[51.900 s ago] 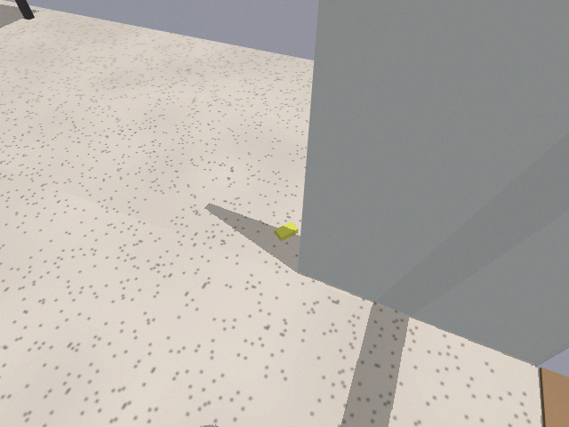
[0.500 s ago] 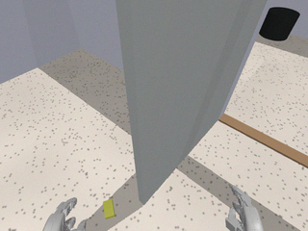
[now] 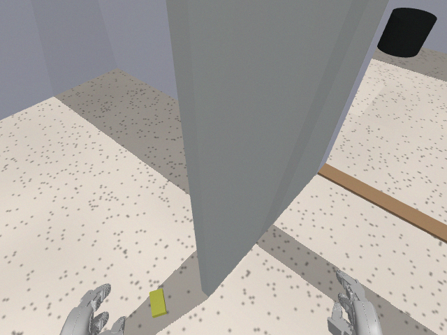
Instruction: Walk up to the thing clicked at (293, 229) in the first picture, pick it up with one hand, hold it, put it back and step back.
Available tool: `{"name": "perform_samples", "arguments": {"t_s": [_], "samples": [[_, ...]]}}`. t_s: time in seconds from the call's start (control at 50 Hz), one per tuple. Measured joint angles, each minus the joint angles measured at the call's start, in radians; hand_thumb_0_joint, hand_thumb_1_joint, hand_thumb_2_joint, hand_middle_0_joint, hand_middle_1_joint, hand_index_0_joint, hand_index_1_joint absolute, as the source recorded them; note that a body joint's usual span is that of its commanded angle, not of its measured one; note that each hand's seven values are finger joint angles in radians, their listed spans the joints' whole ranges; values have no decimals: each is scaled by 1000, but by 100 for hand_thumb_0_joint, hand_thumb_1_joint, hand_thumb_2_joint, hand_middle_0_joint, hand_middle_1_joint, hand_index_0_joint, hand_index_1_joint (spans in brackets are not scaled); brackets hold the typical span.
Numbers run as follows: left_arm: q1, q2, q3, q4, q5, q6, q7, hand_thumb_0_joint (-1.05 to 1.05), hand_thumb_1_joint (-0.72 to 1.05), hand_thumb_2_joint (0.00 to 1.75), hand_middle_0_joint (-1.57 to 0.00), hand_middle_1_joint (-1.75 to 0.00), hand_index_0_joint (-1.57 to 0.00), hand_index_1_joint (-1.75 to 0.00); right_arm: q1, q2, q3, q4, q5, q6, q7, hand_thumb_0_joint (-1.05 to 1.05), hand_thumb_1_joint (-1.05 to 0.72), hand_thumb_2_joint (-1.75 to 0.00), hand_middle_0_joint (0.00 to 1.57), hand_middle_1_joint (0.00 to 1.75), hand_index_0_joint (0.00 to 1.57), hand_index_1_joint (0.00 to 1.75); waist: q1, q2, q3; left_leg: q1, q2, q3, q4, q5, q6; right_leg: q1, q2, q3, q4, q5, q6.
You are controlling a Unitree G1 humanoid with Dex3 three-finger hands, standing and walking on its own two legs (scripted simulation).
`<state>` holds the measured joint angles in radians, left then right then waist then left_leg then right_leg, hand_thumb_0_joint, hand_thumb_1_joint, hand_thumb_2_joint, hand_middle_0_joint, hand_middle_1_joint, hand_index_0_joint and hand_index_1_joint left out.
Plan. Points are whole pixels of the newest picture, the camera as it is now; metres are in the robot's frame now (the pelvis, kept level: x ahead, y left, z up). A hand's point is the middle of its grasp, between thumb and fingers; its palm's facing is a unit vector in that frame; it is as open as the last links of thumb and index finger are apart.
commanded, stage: home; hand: left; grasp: from above
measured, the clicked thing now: (157, 302) +0.40 +0.24 -0.70
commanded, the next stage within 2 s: stand in 0.52 s
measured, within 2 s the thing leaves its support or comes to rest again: neither
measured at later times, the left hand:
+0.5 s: hand (116, 332) +0.17 +0.18 -0.04, palm faces +0.05 -0.98 -0.20, open 8.4 cm
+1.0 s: hand out of the picture +0.08 +0.23 -0.11, palm faces +0.02 -0.94 -0.34, open 7.4 cm
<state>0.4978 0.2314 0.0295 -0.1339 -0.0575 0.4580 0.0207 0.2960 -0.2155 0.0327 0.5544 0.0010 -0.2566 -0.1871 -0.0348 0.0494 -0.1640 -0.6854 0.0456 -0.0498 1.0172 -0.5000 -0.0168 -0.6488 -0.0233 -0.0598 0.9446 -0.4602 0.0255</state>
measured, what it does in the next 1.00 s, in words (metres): stands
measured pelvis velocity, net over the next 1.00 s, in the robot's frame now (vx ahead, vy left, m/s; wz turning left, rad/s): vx -0.01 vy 0.00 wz -0.02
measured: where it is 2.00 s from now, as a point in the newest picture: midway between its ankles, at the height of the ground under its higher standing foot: outside the picture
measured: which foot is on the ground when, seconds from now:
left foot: down 0.00-1.00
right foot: down 0.00-1.00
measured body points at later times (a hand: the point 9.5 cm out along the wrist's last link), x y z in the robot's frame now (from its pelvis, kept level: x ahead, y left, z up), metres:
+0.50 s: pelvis +0.00 +0.00 +0.00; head +0.02 +0.01 +0.45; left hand +0.16 +0.23 -0.03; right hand +0.16 -0.24 -0.06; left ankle +0.00 +0.12 -0.68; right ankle +0.01 -0.14 -0.68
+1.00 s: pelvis -0.01 +0.00 +0.04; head +0.00 +0.00 +0.49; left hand +0.08 +0.28 -0.08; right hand +0.08 -0.29 -0.09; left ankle +0.00 +0.13 -0.68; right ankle +0.01 -0.14 -0.68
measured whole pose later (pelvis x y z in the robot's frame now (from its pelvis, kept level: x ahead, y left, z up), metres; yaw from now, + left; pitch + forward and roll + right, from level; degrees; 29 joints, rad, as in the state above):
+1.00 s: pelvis -0.01 +0.00 +0.04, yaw -1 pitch -1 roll +0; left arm 0.25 0.29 0.04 0.83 0.04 0.04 0.03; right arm 0.21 -0.30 -0.05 0.92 -0.06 -0.01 -0.01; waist 0.02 0.00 0.03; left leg -0.32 0.02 0.01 0.71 -0.36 -0.01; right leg -0.33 -0.05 -0.01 0.70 -0.35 0.03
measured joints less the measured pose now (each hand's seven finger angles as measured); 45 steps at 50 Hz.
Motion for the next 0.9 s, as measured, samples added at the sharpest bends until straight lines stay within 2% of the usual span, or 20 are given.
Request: {"name": "perform_samples", "arguments": {"t_s": [0.62,0.64,0.68,0.72,0.8,0.9], "samples": [[9,6,-3,-15,1,2,5,1,75,81,-19,-27,-18,-27,0,3,0,-12,3,20,6,2,-90,-90,21,30,20,30,0,0,-5,-6,0,-1,10,-10,1,-4,1,1,6,-8,2],[-19,12,-12,33,21,-50,10,1,74,81,-19,-27,-18,-27,-15,3,-8,8,-26,25,15,1,-90,-90,21,30,20,30,8,-7,26,21,-2,5,3,-7,3,18,-1,5,5,-7,1],[-121,27,-25,225,65,-186,17,1,75,82,-19,-27,-19,-28,-67,-15,-13,89,-76,84,63,1,-90,-90,21,30,20,30,37,-28,96,92,-9,24,-35,11,7,73,-9,23,-10,3,-3],[-199,39,-24,401,92,-269,17,1,78,84,-19,-28,-19,-28,-104,-39,-9,155,-99,145,110,1,-90,-90,21,30,20,30,51,-42,133,139,-18,35,-77,34,9,110,-17,33,-34,17,-4],[-258,62,-7,624,102,-349,12,1,83,87,-20,-29,-20,-29,-121,-62,-36,228,-74,196,162,1,-90,-90,21,30,20,30,58,-59,177,220,-31,54,-157,73,11,173,-30,49,-83,42,0],[-259,69,10,818,102,-397,13,1,87,89,-20,-29,-20,-30,-105,-79,-71,298,-61,226,176,1,-90,-90,21,30,20,30,55,-57,189,295,-31,57,-232,104,10,246,-29,49,-156,74,2]]}}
